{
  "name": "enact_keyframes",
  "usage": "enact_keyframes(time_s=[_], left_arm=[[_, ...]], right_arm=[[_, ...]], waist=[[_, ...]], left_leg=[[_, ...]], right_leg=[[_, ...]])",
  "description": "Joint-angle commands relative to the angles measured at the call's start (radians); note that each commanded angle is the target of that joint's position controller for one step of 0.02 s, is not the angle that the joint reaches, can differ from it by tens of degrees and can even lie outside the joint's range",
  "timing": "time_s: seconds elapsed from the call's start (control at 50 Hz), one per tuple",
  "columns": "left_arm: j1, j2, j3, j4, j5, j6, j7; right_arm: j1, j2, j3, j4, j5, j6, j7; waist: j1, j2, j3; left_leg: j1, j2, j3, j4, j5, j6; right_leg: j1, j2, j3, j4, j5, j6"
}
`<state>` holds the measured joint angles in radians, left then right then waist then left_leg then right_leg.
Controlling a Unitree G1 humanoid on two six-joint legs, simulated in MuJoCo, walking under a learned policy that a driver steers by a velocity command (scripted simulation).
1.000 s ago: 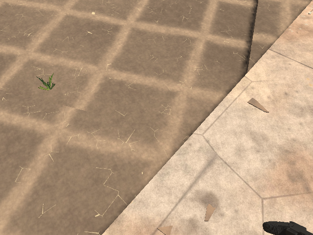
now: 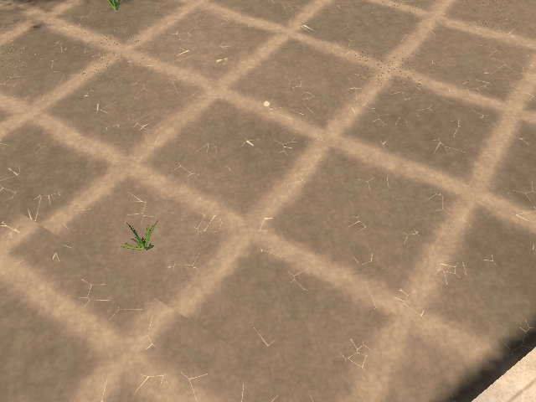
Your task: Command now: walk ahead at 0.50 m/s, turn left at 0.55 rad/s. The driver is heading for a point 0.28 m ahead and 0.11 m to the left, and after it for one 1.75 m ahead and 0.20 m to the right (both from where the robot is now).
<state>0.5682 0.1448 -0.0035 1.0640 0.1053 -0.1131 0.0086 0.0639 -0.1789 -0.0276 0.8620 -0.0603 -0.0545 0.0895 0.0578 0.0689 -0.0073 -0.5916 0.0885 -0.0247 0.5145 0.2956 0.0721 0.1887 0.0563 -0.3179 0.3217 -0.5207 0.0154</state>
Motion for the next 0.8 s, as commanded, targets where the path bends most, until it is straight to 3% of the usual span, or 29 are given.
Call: enact_keyframes(time_s=[0.02, 0.08, 0.12, 0.16, 0.18, 0.2, 0.22, 0.24, 0.26, 0.28, 0.3, 0.34, 0.36, 0.38, 0.4, 0.42, 0.44, 0.46, 0.5, 0.56, 0.62, 0.66, 0.68, 0.7, 0.72, 0.74, 0.76, 0.78, 0.8], left_arm=[[0.116, 0.071, 0.001, 0.027, 0.0, 0.018, -0.007], [0.132, 0.131, 0.019, 0.052, -0.025, 0.008, 0.016], [0.138, 0.173, 0.032, 0.043, -0.003, 0.013, 0.022], [0.068, 0.222, 0.042, 0.005, 0.039, 0.026, -0.015], [0.089, 0.163, 0.014, 0.007, 0.054, 0.028, -0.055], [0.252, 0.124, 0.003, -0.002, 0.046, 0.028, -0.116], [-0.022, 0.155, 0.001, -0.128, -0.029, 0.008, -0.137], [-0.257, 0.117, -0.008, -0.192, -0.076, -0.03, -0.116], [-0.287, 0.18, 0.007, -0.201, -0.083, -0.047, -0.097], [-0.189, 0.223, 0.032, -0.185, -0.071, -0.041, -0.082], [-0.194, 0.197, 0.035, -0.195, -0.059, -0.026, -0.073], [-0.115, 0.076, 0.003, -0.179, -0.064, 0.035, -0.084], [-0.16, 0.016, -0.016, -0.201, -0.034, 0.038, -0.087], [-0.337, 0.077, 0.015, -0.242, -0.094, 0.055, -0.039], [-0.356, 0.033, -0.014, -0.254, -0.011, 0.001, -0.074], [-0.401, 0.028, -0.006, -0.239, -0.017, -0.003, -0.09], [-0.441, 0.034, -0.006, -0.248, -0.032, 0.004, -0.105], [-0.446, 0.063, 0.002, -0.246, -0.033, 0.01, -0.115], [-0.622, 0.132, 0.018, -0.28, -0.073, 0.006, -0.101], [-0.756, 0.106, -0.001, -0.28, -0.056, 0.026, -0.078], [-0.678, 0.191, 0.028, -0.223, -0.055, 0.04, -0.064], [-0.44, 0.257, 0.063, -0.143, -0.074, 0.036, -0.045], [-0.167, 0.287, 0.079, -0.064, -0.088, 0.025, -0.031], [0.009, 0.357, 0.105, -0.034, -0.074, 0.024, -0.037], [0.181, 0.353, 0.098, 0.022, -0.057, 0.023, -0.056], [0.202, 0.33, 0.11, 0.033, -0.041, 0.007, -0.047], [-0.144, 0.254, 0.096, -0.058, -0.159, 0.024, -0.042], [-0.263, 0.186, 0.065, -0.104, -0.159, 0.019, -0.043], [-0.328, 0.172, 0.055, -0.134, -0.144, 0.015, -0.039]], right_arm=[[-0.163, -0.015, 0.015, -0.065, -0.002, 0.003, 0.008], [-0.16, -0.07, 0.002, -0.05, -0.02, 0.014, -0.012], [-0.066, -0.083, -0.004, -0.014, -0.016, 0.023, -0.031], [0.256, -0.199, -0.059, 0.064, 0.028, 0.004, -0.06], [0.548, -0.248, -0.086, 0.146, 0.026, 0.007, -0.062], [0.795, -0.339, -0.098, 0.238, 0.044, 0.013, -0.041], [0.918, -0.318, -0.101, 0.283, 0.026, -0.008, -0.041], [0.822, -0.275, -0.108, 0.277, 0.008, -0.038, -0.059], [0.656, -0.167, -0.071, 0.242, 0.001, -0.045, -0.057], [0.555, -0.109, -0.049, 0.229, -0.009, -0.041, -0.042], [0.488, -0.1, -0.04, 0.209, -0.023, -0.044, -0.028], [0.419, -0.107, -0.036, 0.178, -0.012, -0.041, -0.015], [0.364, -0.059, -0.022, 0.153, -0.014, -0.046, -0.028], [0.358, -0.141, -0.037, 0.156, 0.067, -0.055, -0.063], [0.338, -0.005, 0.018, 0.119, -0.019, -0.094, -0.072], [0.378, -0.055, 0.005, 0.136, -0.017, -0.097, -0.074], [0.432, -0.094, 0.005, 0.151, -0.032, -0.094, -0.072], [0.486, -0.135, -0.005, 0.164, -0.025, -0.094, -0.067], [0.639, -0.151, -0.013, 0.22, 0.013, -0.093, -0.075], [0.742, -0.109, -0.002, 0.284, -0.012, -0.061, -0.068], [0.647, -0.139, -0.012, 0.249, -0.034, -0.052, -0.062], [0.561, -0.198, -0.032, 0.212, -0.059, -0.048, -0.056], [0.488, -0.193, -0.025, 0.174, -0.072, -0.045, -0.04], [0.634, -0.101, 0.002, 0.18, -0.077, -0.043, -0.016], [0.62, -0.061, 0.025, 0.134, -0.051, -0.048, 0.023], [0.358, -0.121, 0.012, 0.031, 0.001, -0.062, 0.021], [0.216, -0.123, -0.01, -0.052, 0.168, -0.111, -0.069], [0.19, -0.145, -0.007, -0.074, 0.148, -0.126, -0.106], [0.233, -0.132, -0.012, -0.076, 0.114, -0.124, -0.119]], waist=[[0.017, -0.062, 0.198], [0.016, -0.029, 0.202], [-0.007, -0.058, 0.149], [-0.151, -0.033, 0.041], [-0.233, -0.007, -0.106], [-0.194, 0.17, -0.419], [-0.359, 0.008, -0.503], [-0.389, -0.038, -0.153], [-0.303, -0.141, -0.067], [-0.176, -0.108, -0.027], [-0.084, -0.087, 0.041], [0.015, -0.041, 0.108], [0.012, -0.127, 0.112], [0.007, -0.164, 0.186], [-0.037, -0.1, 0.044], [-0.059, -0.014, 0.068], [-0.05, 0.034, 0.04], [-0.056, 0.026, 0.038], [-0.128, -0.031, 0.09], [-0.156, -0.033, 0.145], [-0.095, -0.055, 0.081], [0.006, -0.066, 0.03], [0.109, -0.093, -0.072], [0.083, -0.254, -0.293], [0.131, -0.242, -0.453], [0.218, -0.11, -0.277], [0.091, -0.193, -0.074], [0.024, -0.082, 0.008], [-0.048, 0.006, -0.01]], left_leg=[[-0.104, 0.024, 0.019, -0.063, -0.001, 0.01], [-0.152, 0.005, 0.047, -0.138, -0.171, 0.013], [-0.032, -0.022, 0.063, -0.121, -0.174, 0.007], [0.504, -0.104, 0.117, -0.021, -0.08, 0.04], [1.02, -0.066, 0.043, 0.137, 0.014, 0.126], [1.582, 0.125, -0.294, 0.259, 0.508, 0.385], [1.675, 0.253, -0.613, 0.084, 0.162, 0.443], [1.39, 0.23, -0.518, 0.014, 0.002, 0.364], [1.052, 0.234, -0.444, -0.043, 0.081, 0.337], [0.746, 0.253, -0.398, -0.076, 0.295, 0.362], [0.468, 0.242, -0.343, -0.108, 0.345, 0.369], [0.134, 0.248, -0.295, -0.199, -0.037, 0.357], [0.147, 0.144, -0.17, -0.197, -0.06, 0.264], [0.107, 0.063, -0.143, -0.295, -0.019, 0.146], [0.023, -0.048, -0.012, -0.254, -0.143, 0.125], [0.017, -0.11, 0.079, -0.237, -0.121, 0.089], [-0.028, -0.078, 0.048, -0.256, -0.021, 0.089], [0.092, -0.037, 0.021, -0.225, 0.02, 0.086], [0.464, 0.004, -0.004, -0.181, -0.036, 0.049], [0.75, 0.099, -0.045, -0.146, 0.061, 0.028], [0.778, 0.097, -0.001, -0.1, 0.328, -0.017], [0.702, 0.089, 0.036, 0.088, 0.487, -0.067], [0.484, 0.054, 0.058, 0.323, 0.421, -0.109], [0.127, -0.05, 0.094, 0.808, -0.17, -0.195], [-0.245, -0.213, 0.037, 1.237, -1.035, -0.257], [-0.485, -0.17, -0.074, 1.227, -0.979, -0.208], [-0.503, -0.115, -0.071, 1.193, -0.886, -0.144], [-0.433, -0.097, -0.057, 1.188, -0.812, -0.121], [-0.322, -0.082, -0.056, 1.189, -0.751, -0.107]], right_leg=[[-0.038, -0.291, 0.087, -0.075, 0.72, -0.153], [0.132, -0.296, 0.059, -0.007, 0.929, -0.116], [0.152, -0.296, 0.043, 0.102, 1.074, -0.096], [-0.154, -0.265, 0.01, 0.409, 1.129, -0.049], [-0.524, -0.239, 0.052, 0.707, 0.847, 0.001], [-0.822, -0.024, 0.116, 1.323, -0.17, 0.129], [-1.15, 0.032, 0.322, 1.542, -0.209, 0.102], [-1.374, -0.053, 0.395, 1.556, -0.166, 0.073], [-1.248, -0.142, 0.426, 1.461, -0.113, 0.036], [-1.075, -0.186, 0.415, 1.396, -0.04, 0.011], [-0.987, -0.199, 0.385, 1.37, -0.03, -0.004], [-0.965, -0.203, 0.378, 1.379, -0.065, -0.041], [-1.016, -0.209, 0.375, 1.305, 0.109, -0.074], [-0.902, -0.173, 0.314, 1.012, 0.251, -0.061], [-0.766, -0.222, 0.352, 0.714, 0.565, -0.096], [-0.641, -0.167, 0.294, 0.524, 0.755, -0.091], [-0.534, -0.11, 0.232, 0.578, 0.78, -0.072], [-0.586, -0.108, 0.267, 0.547, 0.787, -0.064], [-0.834, -0.112, 0.307, 0.228, 0.862, -0.051], [-0.978, -0.145, 0.344, 0.05, 0.867, -0.072], [-0.773, -0.095, 0.304, 0.108, 0.736, -0.115], [-0.49, -0.052, 0.282, 0.166, 0.697, -0.136], [-0.106, -0.057, 0.296, 0.242, 0.728, -0.19], [0.417, -0.167, 0.503, 0.426, 1.084, -0.397], [0.727, -0.368, 0.898, 0.333, 1.102, -0.57], [0.63, -0.387, 0.957, 0.205, 0.876, -0.486], [0.287, -0.36, 0.943, 0.086, 0.852, -0.436], [0.024, -0.349, 0.922, 0.027, 0.904, -0.41], [-0.165, -0.343, 0.885, -0.001, 0.952, -0.408]])
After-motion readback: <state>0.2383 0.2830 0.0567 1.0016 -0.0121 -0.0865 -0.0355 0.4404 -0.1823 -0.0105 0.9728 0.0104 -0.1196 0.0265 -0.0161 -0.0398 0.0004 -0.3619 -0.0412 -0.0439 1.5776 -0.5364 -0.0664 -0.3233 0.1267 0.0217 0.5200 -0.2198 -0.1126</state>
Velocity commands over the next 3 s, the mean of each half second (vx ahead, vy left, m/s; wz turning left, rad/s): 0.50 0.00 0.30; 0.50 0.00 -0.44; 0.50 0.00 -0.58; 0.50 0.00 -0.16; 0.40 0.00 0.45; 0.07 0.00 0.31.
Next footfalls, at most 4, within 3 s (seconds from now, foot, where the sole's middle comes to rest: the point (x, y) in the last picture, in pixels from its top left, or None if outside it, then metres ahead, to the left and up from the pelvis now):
0.16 left None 0.31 0.14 -0.87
0.68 right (286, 340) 0.76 0.02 -0.95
1.06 left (242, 240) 1.13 0.19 -0.95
1.60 right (344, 215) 1.26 -0.17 -0.95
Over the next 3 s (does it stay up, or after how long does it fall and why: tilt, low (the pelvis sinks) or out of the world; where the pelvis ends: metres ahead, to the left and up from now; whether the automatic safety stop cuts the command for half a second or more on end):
stays up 1.70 -0.21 -0.18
